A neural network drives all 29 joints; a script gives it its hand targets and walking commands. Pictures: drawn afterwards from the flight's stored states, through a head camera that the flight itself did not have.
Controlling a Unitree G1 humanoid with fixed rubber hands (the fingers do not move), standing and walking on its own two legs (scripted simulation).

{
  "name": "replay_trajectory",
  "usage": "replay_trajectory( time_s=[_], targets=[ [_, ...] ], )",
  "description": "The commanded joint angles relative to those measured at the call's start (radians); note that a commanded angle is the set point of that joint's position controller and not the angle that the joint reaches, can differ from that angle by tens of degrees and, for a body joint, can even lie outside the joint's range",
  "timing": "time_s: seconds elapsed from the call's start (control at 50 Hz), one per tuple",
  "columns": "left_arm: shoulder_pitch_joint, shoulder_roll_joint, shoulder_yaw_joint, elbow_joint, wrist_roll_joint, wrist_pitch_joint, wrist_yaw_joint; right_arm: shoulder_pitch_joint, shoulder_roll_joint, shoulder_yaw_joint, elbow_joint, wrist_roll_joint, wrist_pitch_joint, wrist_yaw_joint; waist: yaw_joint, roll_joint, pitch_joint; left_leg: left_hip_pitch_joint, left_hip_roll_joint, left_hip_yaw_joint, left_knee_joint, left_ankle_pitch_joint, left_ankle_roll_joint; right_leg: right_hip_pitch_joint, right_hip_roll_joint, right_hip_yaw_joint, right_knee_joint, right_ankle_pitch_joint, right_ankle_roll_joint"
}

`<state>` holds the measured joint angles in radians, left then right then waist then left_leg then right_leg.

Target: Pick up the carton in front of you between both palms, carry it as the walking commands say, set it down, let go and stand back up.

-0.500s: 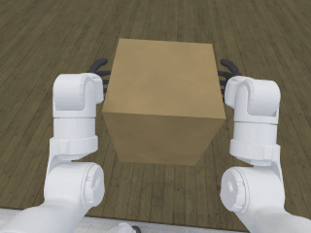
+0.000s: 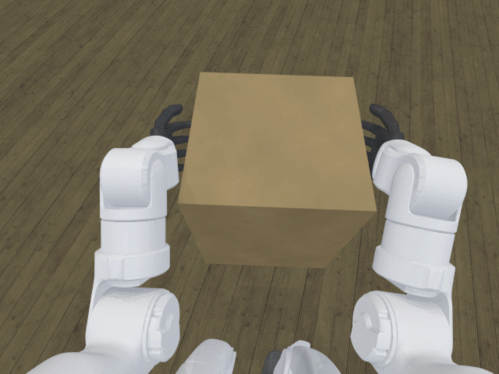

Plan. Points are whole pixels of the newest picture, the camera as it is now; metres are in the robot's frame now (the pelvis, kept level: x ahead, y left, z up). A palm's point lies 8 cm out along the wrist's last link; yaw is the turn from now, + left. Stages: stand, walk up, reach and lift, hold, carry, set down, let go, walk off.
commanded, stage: carry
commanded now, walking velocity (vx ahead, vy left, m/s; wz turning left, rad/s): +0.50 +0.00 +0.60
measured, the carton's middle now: (269, 182) +0.39 +0.03 +0.05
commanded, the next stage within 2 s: none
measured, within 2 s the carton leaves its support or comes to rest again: neither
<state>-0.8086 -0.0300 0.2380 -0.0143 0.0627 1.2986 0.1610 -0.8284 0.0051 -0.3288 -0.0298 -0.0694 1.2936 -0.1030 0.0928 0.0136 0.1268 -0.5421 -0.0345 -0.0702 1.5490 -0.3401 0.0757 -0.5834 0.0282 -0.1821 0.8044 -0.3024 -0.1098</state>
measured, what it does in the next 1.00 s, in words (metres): climbs: left foot, then right foot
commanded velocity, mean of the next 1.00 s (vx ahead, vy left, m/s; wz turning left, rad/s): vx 0.50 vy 0.00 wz -0.12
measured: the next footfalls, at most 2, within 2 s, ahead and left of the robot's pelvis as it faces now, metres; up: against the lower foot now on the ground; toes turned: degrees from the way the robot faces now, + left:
left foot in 0.34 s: +0.41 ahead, +0.08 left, +0.00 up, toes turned +14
right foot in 0.82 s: +0.73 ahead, -0.03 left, +0.00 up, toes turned -1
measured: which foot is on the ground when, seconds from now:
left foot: up 0.00-0.32, down 0.34-0.86, up 0.88-1.00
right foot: down 0.00-0.36, up 0.38-0.80, down 0.82-1.00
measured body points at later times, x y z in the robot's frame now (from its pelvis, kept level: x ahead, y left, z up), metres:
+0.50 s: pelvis +0.33 +0.04 +0.03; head +0.35 +0.03 +0.48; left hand +0.70 +0.23 +0.18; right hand +0.75 -0.07 +0.19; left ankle +0.37 +0.07 -0.70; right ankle +0.27 -0.10 -0.59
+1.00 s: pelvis +0.67 +0.04 +0.05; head +0.72 +0.05 +0.50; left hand +0.96 +0.22 +0.11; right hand +1.00 -0.08 +0.12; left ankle +0.59 +0.16 -0.61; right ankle +0.69 -0.03 -0.70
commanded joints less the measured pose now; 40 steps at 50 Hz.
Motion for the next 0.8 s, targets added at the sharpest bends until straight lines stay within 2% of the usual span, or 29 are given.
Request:
replay_trajectory(
  time_s=[0.0, 0.02, 0.04, 0.08, 0.1, 0.14, 0.18, 0.22, 0.26, 0.28, 0.3, 0.32, 0.34, 0.36, 0.38, 0.4, 0.42, 0.44, 0.46, 0.5, 0.54, 0.64, 0.7, 0.72, 0.76, 0.78],
  targets=[
    [-0.932, -1.092, -0.709, -0.230, -0.557, -0.028, -0.268, -0.676, 0.952, 0.648, -0.057, 0.329, 0.000, 0.174, -0.017, -0.042, -0.685, -0.283, 0.064, 0.002, -0.014, -0.030, 0.003, 0.781, -0.301, 0.507, -0.283, 0.424, -0.083],
    [-0.935, -1.077, -0.705, -0.239, -0.560, -0.026, -0.268, -0.654, 0.944, 0.648, -0.051, 0.316, -0.002, 0.166, -0.023, -0.014, -0.674, -0.273, 0.069, 0.018, -0.105, -0.051, -0.002, 0.770, -0.314, 0.472, -0.308, 0.462, -0.086],
    [-0.936, -1.063, -0.701, -0.241, -0.560, -0.021, -0.268, -0.641, 0.936, 0.650, -0.045, 0.310, -0.002, 0.160, -0.023, -0.013, -0.659, -0.269, 0.072, 0.040, -0.188, -0.053, -0.002, 0.762, -0.315, 0.419, -0.325, 0.506, -0.085],
    [-0.919, -1.027, -0.679, -0.220, -0.549, -0.008, -0.270, -0.637, 0.917, 0.653, -0.029, 0.306, 0.007, 0.152, -0.021, -0.058, -0.657, -0.276, 0.062, 0.081, -0.310, -0.001, 0.003, 0.788, -0.306, 0.307, -0.325, 0.705, -0.072],
    [-0.898, -1.005, -0.661, -0.191, -0.540, 0.002, -0.271, -0.633, 0.907, 0.656, -0.011, 0.304, 0.015, 0.148, -0.018, -0.090, -0.646, -0.284, 0.051, 0.106, -0.383, 0.033, 0.005, 0.800, -0.294, 0.258, -0.332, 0.758, -0.070],
    [-0.854, -0.969, -0.624, -0.109, -0.511, 0.023, -0.277, -0.643, 0.893, 0.658, 0.028, 0.303, 0.033, 0.144, -0.022, -0.139, -0.617, -0.252, 0.040, 0.156, -0.555, 0.157, 0.008, 0.788, -0.256, 0.153, -0.352, 0.774, -0.049],
    [-0.826, -0.944, -0.583, -0.020, -0.485, 0.041, -0.285, -0.669, 0.899, 0.653, 0.082, 0.311, 0.050, 0.145, -0.024, -0.149, -0.567, -0.186, 0.013, 0.218, -0.748, 0.272, 0.010, 0.768, -0.221, 0.061, -0.359, 0.776, -0.029],
    [-0.826, -0.921, -0.544, 0.052, -0.460, 0.053, -0.286, -0.695, 0.919, 0.643, 0.141, 0.333, 0.066, 0.154, -0.031, -0.155, -0.525, -0.088, -0.026, 0.285, -0.913, 0.341, 0.027, 0.759, -0.209, -0.010, -0.351, 0.868, -0.002],
    [-0.830, -0.903, -0.503, 0.104, -0.437, 0.060, -0.280, -0.743, 0.945, 0.626, 0.189, 0.368, 0.078, 0.166, -0.068, -0.205, -0.520, 0.034, -0.063, 0.307, -0.974, 0.351, 0.057, 0.758, -0.240, -0.050, -0.277, 1.045, 0.036],
    [-0.836, -0.898, -0.481, 0.122, -0.423, 0.063, -0.276, -0.774, 0.962, 0.612, 0.209, 0.387, 0.082, 0.172, -0.102, -0.230, -0.532, 0.106, -0.076, 0.308, -0.993, 0.325, 0.070, 0.747, -0.260, -0.071, -0.193, 1.105, 0.053],
    [-0.849, -0.901, -0.466, 0.135, -0.412, 0.065, -0.271, -0.793, 0.978, 0.594, 0.236, 0.405, 0.083, 0.178, -0.156, -0.217, -0.570, 0.251, -0.097, 0.320, -1.041, 0.322, 0.081, 0.700, -0.262, -0.098, -0.042, 1.109, 0.073],
    [-0.871, -0.894, -0.453, 0.150, -0.399, 0.067, -0.267, -0.807, 0.999, 0.582, 0.254, 0.419, 0.082, 0.184, -0.202, -0.148, -0.597, 0.425, -0.085, 0.264, -1.113, 0.326, 0.085, 0.581, -0.232, -0.097, 0.156, 0.922, 0.096],
    [-0.883, -0.895, -0.440, 0.178, -0.386, 0.069, -0.264, -0.819, 1.024, 0.572, 0.283, 0.434, 0.081, 0.191, -0.196, -0.041, -0.580, 0.601, 0.035, 0.066, -1.015, 0.479, 0.099, 0.326, -0.163, -0.036, 0.298, 0.332, 0.111],
    [-0.878, -0.918, -0.412, 0.205, -0.383, 0.075, -0.257, -0.836, 0.988, 0.540, 0.315, 0.435, 0.073, 0.194, -0.173, 0.242, -0.670, 0.850, 0.287, -0.464, -1.039, 0.681, 0.347, -0.023, 0.031, 0.037, 0.645, -0.246, 0.168],
    [-0.882, -0.884, -0.393, 0.215, -0.358, 0.068, -0.244, -0.825, 1.031, 0.548, 0.343, 0.471, 0.073, 0.204, -0.196, 0.153, -0.698, 0.909, 0.313, -0.609, -1.124, 0.543, 0.410, -0.184, 0.028, 0.185, 0.778, -0.276, 0.157],
    [-0.898, -0.885, -0.377, 0.204, -0.335, 0.061, -0.232, -0.877, 1.082, 0.561, 0.313, 0.504, 0.063, 0.215, -0.206, 0.076, -0.656, 0.846, 0.305, -0.553, -1.134, 0.476, 0.378, -0.229, -0.022, 0.256, 0.767, -0.234, 0.140],
    [-0.904, -0.884, -0.356, 0.193, -0.316, 0.053, -0.222, -0.923, 1.130, 0.565, 0.288, 0.534, 0.054, 0.226, -0.172, -0.040, -0.618, 0.740, 0.290, -0.445, -1.137, 0.465, 0.304, -0.199, -0.065, 0.248, 0.666, -0.170, 0.120],
    [-0.894, -0.890, -0.336, 0.195, -0.300, 0.046, -0.215, -0.959, 1.174, 0.569, 0.269, 0.559, 0.043, 0.235, -0.154, -0.059, -0.603, 0.662, 0.291, -0.383, -1.158, 0.463, 0.257, -0.166, -0.090, 0.241, 0.566, -0.125, 0.111],
    [-0.875, -0.907, -0.324, 0.206, -0.290, 0.039, -0.214, -0.971, 1.208, 0.570, 0.266, 0.570, 0.031, 0.241, -0.144, -0.061, -0.607, 0.600, 0.281, -0.329, -1.190, 0.405, 0.224, -0.110, -0.103, 0.230, 0.492, -0.089, 0.108],
    [-0.845, -0.972, -0.343, 0.219, -0.299, 0.022, -0.220, -0.946, 1.237, 0.559, 0.245, 0.566, 0.006, 0.244, -0.147, -0.015, -0.605, 0.553, 0.272, -0.255, -1.226, 0.391, 0.188, -0.068, -0.109, 0.203, 0.372, -0.051, 0.116],
    [-0.805, -1.035, -0.380, 0.218, -0.321, 0.004, -0.227, -0.884, 1.244, 0.551, 0.221, 0.533, -0.014, 0.236, -0.152, 0.014, -0.599, 0.607, 0.275, -0.180, -1.230, 0.501, 0.166, -0.110, -0.115, 0.176, 0.251, -0.014, 0.125],
    [-0.674, -1.178, -0.520, 0.150, -0.383, -0.043, -0.249, -0.612, 1.228, 0.574, 0.163, 0.394, -0.052, 0.218, -0.131, 0.098, -0.588, 0.764, 0.217, 0.055, -1.228, 0.774, 0.054, -0.113, -0.090, 0.081, -0.063, 0.180, 0.125],
    [-0.622, -1.223, -0.623, 0.038, -0.431, -0.076, -0.266, -0.466, 1.193, 0.618, 0.091, 0.326, -0.079, 0.213, -0.121, 0.121, -0.560, 0.828, 0.189, 0.176, -1.218, 0.909, 0.005, -0.025, -0.037, -0.002, -0.258, 0.304, 0.118],
    [-0.600, -1.226, -0.658, -0.007, -0.445, -0.084, -0.271, -0.417, 1.178, 0.635, 0.061, 0.308, -0.088, 0.211, -0.120, 0.127, -0.557, 0.843, 0.183, 0.210, -1.197, 0.997, -0.008, 0.029, -0.008, -0.033, -0.319, 0.338, 0.110],
    [-0.534, -1.212, -0.716, -0.093, -0.463, -0.097, -0.278, -0.316, 1.137, 0.670, -0.018, 0.283, -0.102, 0.210, -0.113, 0.170, -0.590, 0.862, 0.186, 0.265, -1.074, 1.197, -0.038, 0.172, 0.052, -0.092, -0.396, 0.359, 0.081],
    [-0.495, -1.204, -0.740, -0.135, -0.462, -0.102, -0.281, -0.262, 1.119, 0.693, -0.059, 0.279, -0.104, 0.211, -0.100, 0.172, -0.626, 0.826, 0.182, 0.305, -0.949, 1.229, -0.063, 0.307, 0.072, -0.109, -0.462, 0.387, 0.065]
  ],
)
